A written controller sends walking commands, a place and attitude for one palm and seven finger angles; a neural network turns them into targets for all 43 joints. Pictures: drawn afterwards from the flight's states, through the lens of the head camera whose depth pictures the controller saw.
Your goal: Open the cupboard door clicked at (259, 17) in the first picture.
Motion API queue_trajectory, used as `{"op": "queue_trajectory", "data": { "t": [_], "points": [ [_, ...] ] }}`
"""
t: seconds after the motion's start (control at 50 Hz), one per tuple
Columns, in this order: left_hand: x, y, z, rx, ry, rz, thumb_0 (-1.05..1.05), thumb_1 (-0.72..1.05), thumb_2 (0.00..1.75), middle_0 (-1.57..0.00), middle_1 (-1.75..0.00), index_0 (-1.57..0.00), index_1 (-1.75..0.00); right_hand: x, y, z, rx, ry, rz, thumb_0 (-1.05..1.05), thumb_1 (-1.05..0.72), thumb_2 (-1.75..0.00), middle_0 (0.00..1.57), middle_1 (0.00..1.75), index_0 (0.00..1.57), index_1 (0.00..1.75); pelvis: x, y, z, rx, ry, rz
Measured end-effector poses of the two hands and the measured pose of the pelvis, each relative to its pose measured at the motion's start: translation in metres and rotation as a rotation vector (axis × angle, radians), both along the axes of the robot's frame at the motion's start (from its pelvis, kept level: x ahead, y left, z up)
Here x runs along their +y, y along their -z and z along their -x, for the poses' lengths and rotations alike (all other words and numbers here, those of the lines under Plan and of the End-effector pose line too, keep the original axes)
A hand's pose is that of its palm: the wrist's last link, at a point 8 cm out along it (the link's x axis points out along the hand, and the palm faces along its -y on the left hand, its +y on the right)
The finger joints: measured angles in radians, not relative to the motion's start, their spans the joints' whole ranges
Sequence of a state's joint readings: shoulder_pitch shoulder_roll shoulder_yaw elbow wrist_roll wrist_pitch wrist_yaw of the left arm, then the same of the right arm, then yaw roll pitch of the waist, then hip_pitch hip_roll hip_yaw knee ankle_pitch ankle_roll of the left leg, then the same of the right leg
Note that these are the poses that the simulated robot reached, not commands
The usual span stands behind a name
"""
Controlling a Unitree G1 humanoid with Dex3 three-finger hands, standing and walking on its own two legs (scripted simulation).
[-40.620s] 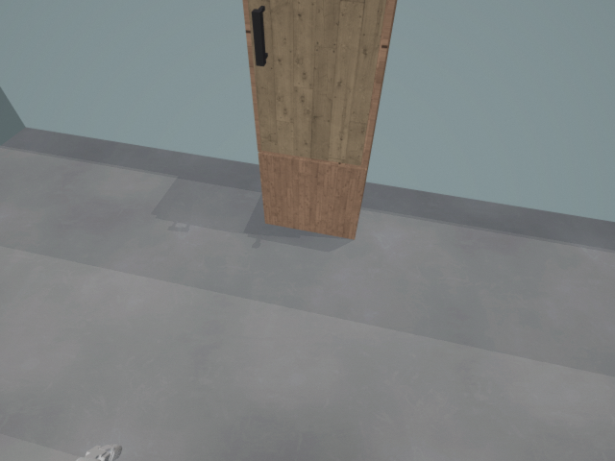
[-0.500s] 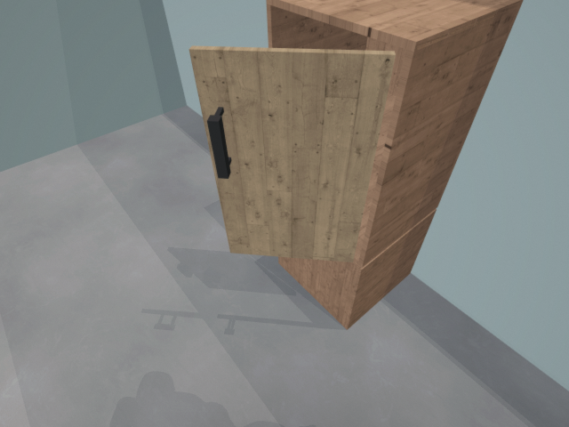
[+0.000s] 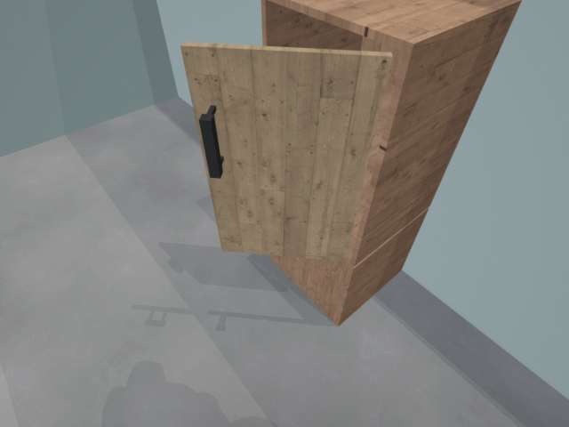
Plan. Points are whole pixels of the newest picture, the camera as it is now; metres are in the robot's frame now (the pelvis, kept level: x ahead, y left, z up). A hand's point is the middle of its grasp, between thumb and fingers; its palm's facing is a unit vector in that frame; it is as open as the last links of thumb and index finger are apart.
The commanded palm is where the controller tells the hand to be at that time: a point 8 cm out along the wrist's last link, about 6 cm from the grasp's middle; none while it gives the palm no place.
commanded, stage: look again from close up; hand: left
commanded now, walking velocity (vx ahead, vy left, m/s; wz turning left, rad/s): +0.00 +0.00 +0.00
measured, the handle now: (214, 142) +0.63 +0.17 +0.06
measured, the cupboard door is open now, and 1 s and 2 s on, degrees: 44 44 44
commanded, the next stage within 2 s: shuffle to correct the standing spot in 0.32 s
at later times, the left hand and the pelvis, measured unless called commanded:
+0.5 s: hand out of the picture +0.06 +0.22 -0.17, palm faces +0.01 -0.96 -0.27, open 7.4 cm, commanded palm none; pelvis +0.02 +0.00 +0.00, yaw +0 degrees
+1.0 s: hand out of the picture +0.07 +0.18 -0.18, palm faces -0.01 -0.98 -0.18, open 7.3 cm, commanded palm none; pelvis +0.07 +0.02 +0.00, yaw -3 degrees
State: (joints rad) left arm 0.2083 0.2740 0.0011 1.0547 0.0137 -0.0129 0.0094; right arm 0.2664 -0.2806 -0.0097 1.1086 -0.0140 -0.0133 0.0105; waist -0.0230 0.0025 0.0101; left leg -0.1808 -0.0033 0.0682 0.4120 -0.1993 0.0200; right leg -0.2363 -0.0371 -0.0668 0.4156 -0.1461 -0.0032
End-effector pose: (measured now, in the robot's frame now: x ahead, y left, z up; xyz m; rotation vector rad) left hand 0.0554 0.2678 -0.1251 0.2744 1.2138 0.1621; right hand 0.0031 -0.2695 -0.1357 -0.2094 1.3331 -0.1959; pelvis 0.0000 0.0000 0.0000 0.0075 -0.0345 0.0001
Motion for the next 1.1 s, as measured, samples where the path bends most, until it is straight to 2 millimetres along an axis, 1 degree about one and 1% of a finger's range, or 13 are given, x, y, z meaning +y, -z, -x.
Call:
{"op": "queue_trajectory", "data": {
  "t": [0.14, 0.26, 0.36, 0.46, 0.54, 0.62, 0.76, 0.86, 0.96, 1.0, 1.06, 1.1],
  "points": [
    [-0.007, 0.002, -0.002, 0.016, -0.009, 0.017, 0.01, 0.9, 0.9, -0.2, -0.3, -0.2, -0.3, 0.012, 0.0, -0.031, -0.043, -0.021, -0.025, 0.0, -0.91, -0.9, 0.21, 0.3, 0.21, 0.3, 0.001, -0.002, -0.007, -0.003, 0.0, 0.002],
    [-0.01, 0.004, 0.001, 0.035, -0.023, 0.024, 0.01, 0.9, 0.9, -0.2, -0.3, -0.2, -0.3, 0.015, -0.002, -0.055, -0.073, -0.039, -0.025, 0.0, -0.91, -0.9, 0.21, 0.3, 0.21, 0.3, 0.002, -0.003, -0.013, -0.002, -0.001, 0.003],
    [-0.008, 0.005, 0.004, 0.051, -0.036, 0.025, 0.01, 0.9, 0.9, -0.2, -0.3, -0.2, -0.3, 0.013, -0.005, -0.067, -0.084, -0.048, -0.014, 0.0, -0.91, -0.9, 0.21, 0.3, 0.21, 0.3, 0.002, -0.003, -0.018, -0.002, -0.002, 0.004],
    [-0.005, 0.005, 0.005, 0.06, -0.045, 0.021, 0.01, 0.9, 0.9, -0.2, -0.3, -0.2, -0.3, 0.008, -0.008, -0.073, -0.085, -0.054, 0.003, 0.0, -0.91, -0.9, 0.21, 0.3, 0.21, 0.3, 0.003, -0.004, -0.022, -0.004, -0.004, 0.005],
    [-0.007, 0.008, 0.008, 0.077, -0.052, 0.026, 0.01, 0.91, 0.9, -0.2, -0.3, -0.2, -0.3, 0.011, -0.006, -0.071, -0.077, -0.045, 0.004, 0.0, -0.91, -0.9, 0.2, 0.3, 0.2, 0.3, 0.003, -0.003, -0.027, -0.004, 0.009, 0.006],
    [-0.016, 0.015, 0.013, 0.12, -0.051, 0.055, 0.01, 0.91, 0.9, -0.2, -0.3, -0.2, -0.3, 0.02, 0.001, -0.061, -0.051, -0.012, -0.02, 0.0, -0.91, -0.9, 0.2, 0.3, 0.2, 0.3, 0.004, 0.0, -0.036, -0.001, 0.035, 0.005],
    [-0.034, 0.027, 0.018, 0.193, -0.07, 0.115, 0.01, 0.91, 0.9, -0.2, -0.3, -0.2, -0.3, 0.045, 0.013, -0.033, 0.059, 0.051, -0.061, 0.0, -0.91, -0.9, 0.2, 0.3, 0.2, 0.3, 0.008, 0.006, -0.061, 0.01, 0.048, 0.016],
    [-0.042, 0.031, 0.012, 0.231, -0.078, 0.136, 0.01, 0.91, 0.9, -0.2, -0.3, -0.2, -0.3, 0.066, 0.013, -0.023, 0.117, 0.094, -0.071, 0.0, -0.91, -0.9, 0.2, 0.3, 0.2, 0.3, 0.014, 0.007, -0.072, 0.008, 0.049, 0.017],
    [-0.042, 0.029, -0.007, 0.201, -0.071, 0.132, 0.01, 0.91, 0.9, -0.2, -0.3, -0.2, -0.3, 0.081, 0.012, -0.024, 0.115, 0.124, -0.081, 0.0, -0.91, -0.9, 0.2, 0.3, 0.2, 0.3, 0.019, 0.003, -0.07, 0.009, 0.045, 0.018],
    [-0.036, 0.028, -0.012, 0.188, -0.063, 0.112, 0.01, 0.92, 0.9, -0.2, -0.3, -0.2, -0.3, 0.085, 0.012, -0.025, 0.101, 0.132, -0.086, 0.0, -0.91, -0.9, 0.2, 0.3, 0.2, 0.3, 0.019, 0.004, -0.067, 0.01, 0.048, 0.017],
    [-0.028, 0.027, -0.019, 0.158, -0.053, 0.091, 0.02, 0.92, 0.9, -0.2, -0.3, -0.2, -0.3, 0.086, 0.015, -0.027, 0.079, 0.139, -0.092, 0.0, -0.91, -0.9, 0.21, 0.3, 0.2, 0.3, 0.018, 0.005, -0.06, 0.009, 0.056, 0.007],
    [-0.024, 0.026, -0.023, 0.137, -0.045, 0.08, 0.02, 0.92, 0.9, -0.2, -0.3, -0.2, -0.3, 0.084, 0.017, -0.024, 0.075, 0.14, -0.091, 0.01, -0.92, -0.9, 0.21, 0.3, 0.21, 0.3, 0.018, 0.006, -0.056, 0.008, 0.06, 0.002]
  ]
}}
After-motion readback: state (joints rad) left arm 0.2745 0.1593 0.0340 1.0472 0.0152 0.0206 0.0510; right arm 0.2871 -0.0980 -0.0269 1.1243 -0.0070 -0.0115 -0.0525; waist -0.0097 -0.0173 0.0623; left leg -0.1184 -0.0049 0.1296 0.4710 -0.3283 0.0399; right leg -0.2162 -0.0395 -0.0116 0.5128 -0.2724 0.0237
